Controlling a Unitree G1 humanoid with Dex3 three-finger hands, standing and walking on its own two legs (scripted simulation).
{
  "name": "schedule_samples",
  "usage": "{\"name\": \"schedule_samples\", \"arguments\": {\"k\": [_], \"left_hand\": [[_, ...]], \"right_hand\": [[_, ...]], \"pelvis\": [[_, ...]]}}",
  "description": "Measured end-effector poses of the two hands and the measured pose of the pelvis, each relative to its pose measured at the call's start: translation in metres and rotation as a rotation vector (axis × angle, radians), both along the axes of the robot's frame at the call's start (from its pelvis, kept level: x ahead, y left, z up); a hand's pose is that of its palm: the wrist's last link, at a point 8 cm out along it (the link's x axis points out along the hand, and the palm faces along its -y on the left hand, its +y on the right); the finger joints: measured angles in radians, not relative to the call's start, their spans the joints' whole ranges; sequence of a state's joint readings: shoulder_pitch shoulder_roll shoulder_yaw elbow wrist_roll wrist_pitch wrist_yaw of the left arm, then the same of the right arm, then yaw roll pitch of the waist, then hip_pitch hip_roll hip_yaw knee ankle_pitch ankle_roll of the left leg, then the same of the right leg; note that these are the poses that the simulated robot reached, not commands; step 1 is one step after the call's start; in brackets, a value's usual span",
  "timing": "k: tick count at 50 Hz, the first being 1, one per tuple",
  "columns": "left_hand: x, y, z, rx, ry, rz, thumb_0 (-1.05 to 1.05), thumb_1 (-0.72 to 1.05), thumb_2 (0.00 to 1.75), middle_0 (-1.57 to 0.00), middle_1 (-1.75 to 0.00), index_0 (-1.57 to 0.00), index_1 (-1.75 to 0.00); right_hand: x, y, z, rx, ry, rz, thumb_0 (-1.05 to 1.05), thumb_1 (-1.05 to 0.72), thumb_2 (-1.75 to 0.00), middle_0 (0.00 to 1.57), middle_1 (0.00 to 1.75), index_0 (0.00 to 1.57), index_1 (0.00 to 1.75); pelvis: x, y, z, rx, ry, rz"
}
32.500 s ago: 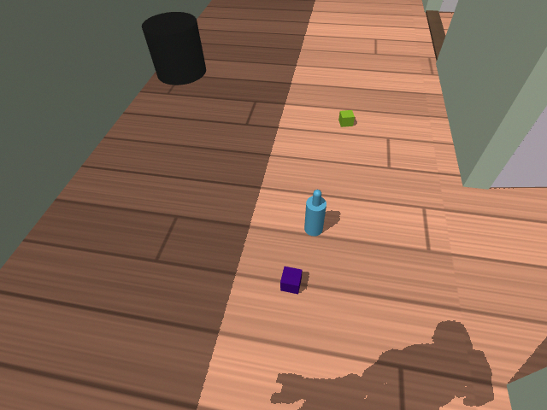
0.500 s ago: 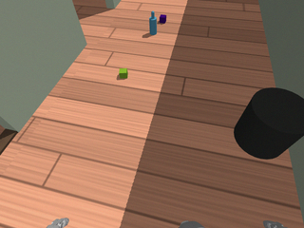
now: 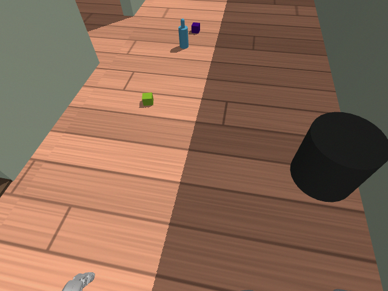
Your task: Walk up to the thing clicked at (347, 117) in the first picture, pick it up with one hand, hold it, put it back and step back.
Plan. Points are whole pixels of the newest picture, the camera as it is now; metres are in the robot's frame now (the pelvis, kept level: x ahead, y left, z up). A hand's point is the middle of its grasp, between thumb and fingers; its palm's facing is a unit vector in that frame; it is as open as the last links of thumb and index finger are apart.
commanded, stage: walk up
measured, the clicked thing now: (147, 99) +1.46 +0.39 -0.74
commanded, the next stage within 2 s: stand in 0.10 s
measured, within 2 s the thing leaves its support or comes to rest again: neither
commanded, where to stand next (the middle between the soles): +0.03 -0.01 m, yaw +6 degrees
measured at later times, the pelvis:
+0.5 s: pelvis +0.01 +0.00 +0.01, yaw +3 degrees
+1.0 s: pelvis +0.01 +0.00 +0.01, yaw +4 degrees
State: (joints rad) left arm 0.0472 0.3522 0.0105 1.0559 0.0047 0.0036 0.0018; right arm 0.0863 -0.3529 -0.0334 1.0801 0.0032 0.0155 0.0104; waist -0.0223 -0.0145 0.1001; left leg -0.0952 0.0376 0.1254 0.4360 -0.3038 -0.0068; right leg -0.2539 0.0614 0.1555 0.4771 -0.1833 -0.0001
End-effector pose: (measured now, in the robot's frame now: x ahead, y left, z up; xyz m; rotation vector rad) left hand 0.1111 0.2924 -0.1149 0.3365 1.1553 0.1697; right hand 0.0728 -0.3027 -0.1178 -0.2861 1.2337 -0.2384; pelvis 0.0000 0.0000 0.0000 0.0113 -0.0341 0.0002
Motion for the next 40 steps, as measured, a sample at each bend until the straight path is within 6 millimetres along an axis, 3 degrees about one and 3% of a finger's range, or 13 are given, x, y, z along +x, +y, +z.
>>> {"name": "schedule_samples", "arguments": {"k": [6, 12, 27, 40], "left_hand": [[0.006, -0.008, 0.002, -0.008, -0.01, -0.01, 0.01, 0.91, 0.9, -0.2, -0.3, -0.2, -0.3], [-0.001, -0.011, 0.006, -0.016, -0.002, 0.008, 0.01, 0.91, 0.9, -0.2, -0.3, -0.21, -0.3], [-0.034, 0.003, 0.006, 0.004, 0.052, 0.082, 0.01, 0.91, 0.9, -0.2, -0.3, -0.2, -0.3], [-0.044, 0.008, 0.005, 0.0, 0.048, 0.094, 0.01, 0.91, 0.9, -0.2, -0.3, -0.2, -0.3]], "right_hand": [[0.0, -0.006, 0.002, -0.005, -0.013, -0.009, 0.01, -0.9, -0.9, 0.2, 0.3, 0.21, 0.3], [0.004, -0.006, 0.003, -0.002, -0.003, 0.015, 0.0, -0.9, -0.9, 0.2, 0.3, 0.21, 0.29], [0.017, 0.002, 0.004, 0.005, 0.002, 0.06, 0.0, -0.9, -0.9, 0.2, 0.3, 0.21, 0.29], [0.023, 0.009, 0.006, 0.003, -0.014, 0.081, 0.0, -0.9, -0.9, 0.2, 0.3, 0.21, 0.29]], "pelvis": [[0.0, -0.003, 0.002, 0.0, -0.002, 0.001], [0.005, -0.005, 0.005, -0.005, 0.0, 0.028], [0.012, -0.003, 0.007, -0.012, 0.003, 0.053], [0.01, 0.001, 0.008, -0.011, -0.005, 0.063]]}}
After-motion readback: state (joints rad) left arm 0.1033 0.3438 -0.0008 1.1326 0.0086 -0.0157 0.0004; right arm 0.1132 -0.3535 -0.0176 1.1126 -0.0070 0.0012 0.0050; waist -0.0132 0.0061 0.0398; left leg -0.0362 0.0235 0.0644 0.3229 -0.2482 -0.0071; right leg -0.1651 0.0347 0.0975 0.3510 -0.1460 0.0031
